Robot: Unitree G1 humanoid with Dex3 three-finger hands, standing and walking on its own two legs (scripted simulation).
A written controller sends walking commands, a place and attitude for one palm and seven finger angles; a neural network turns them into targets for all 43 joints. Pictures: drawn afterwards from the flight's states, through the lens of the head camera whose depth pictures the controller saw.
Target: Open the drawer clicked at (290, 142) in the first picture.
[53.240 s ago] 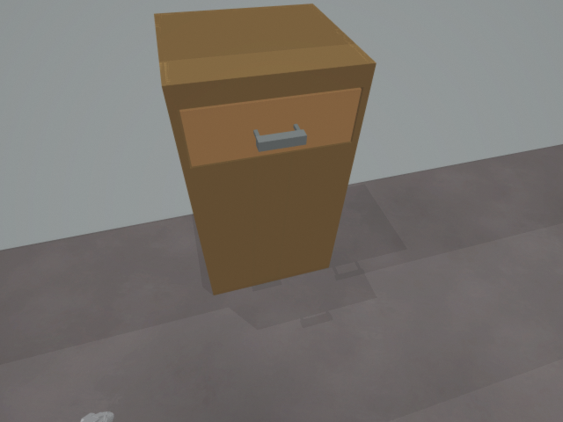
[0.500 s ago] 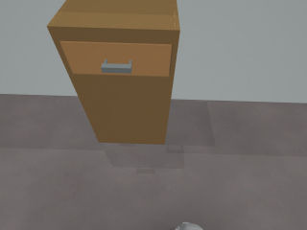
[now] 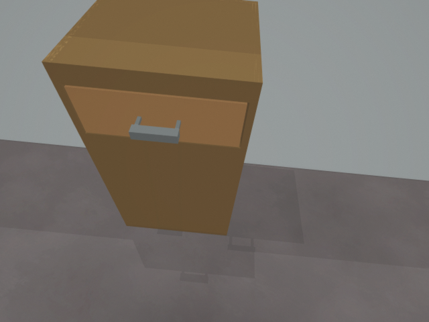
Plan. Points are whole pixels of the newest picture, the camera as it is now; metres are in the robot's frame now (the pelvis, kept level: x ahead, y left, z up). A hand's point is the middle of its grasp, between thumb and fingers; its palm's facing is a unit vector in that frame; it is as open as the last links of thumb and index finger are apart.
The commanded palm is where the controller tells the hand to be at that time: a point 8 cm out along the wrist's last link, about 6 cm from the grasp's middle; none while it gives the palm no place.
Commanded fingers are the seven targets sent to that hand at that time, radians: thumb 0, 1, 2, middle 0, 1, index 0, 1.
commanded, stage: come to a stop and stand still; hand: left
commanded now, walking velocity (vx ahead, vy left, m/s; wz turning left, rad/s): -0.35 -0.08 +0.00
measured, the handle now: (156, 127) +0.55 +0.19 -0.02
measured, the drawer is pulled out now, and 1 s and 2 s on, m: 0.00 0.00 0.00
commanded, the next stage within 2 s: look again from close up in 1.12 s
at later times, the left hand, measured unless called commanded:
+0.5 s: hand out of the picture +0.11 +0.21 -0.18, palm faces +0.06 -0.97 -0.25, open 7.4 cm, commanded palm none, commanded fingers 0.00 0.90 0.90 -0.20 -0.30 -0.20 -0.30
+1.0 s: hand out of the picture +0.06 +0.14 -0.16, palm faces +0.01 -0.98 -0.22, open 7.3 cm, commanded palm none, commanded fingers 0.00 0.90 0.90 -0.20 -0.30 -0.20 -0.30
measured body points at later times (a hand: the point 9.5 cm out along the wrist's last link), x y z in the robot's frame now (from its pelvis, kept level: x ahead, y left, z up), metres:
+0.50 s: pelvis +0.04 +0.00 +0.00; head +0.10 +0.01 +0.44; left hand +0.10 +0.26 -0.16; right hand +0.11 -0.25 -0.15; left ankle +0.03 +0.11 -0.73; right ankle +0.01 -0.12 -0.71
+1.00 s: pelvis +0.03 -0.04 +0.01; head +0.04 -0.05 +0.46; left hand +0.06 +0.19 -0.14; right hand +0.02 -0.27 -0.15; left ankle +0.03 +0.11 -0.73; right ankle -0.01 -0.13 -0.73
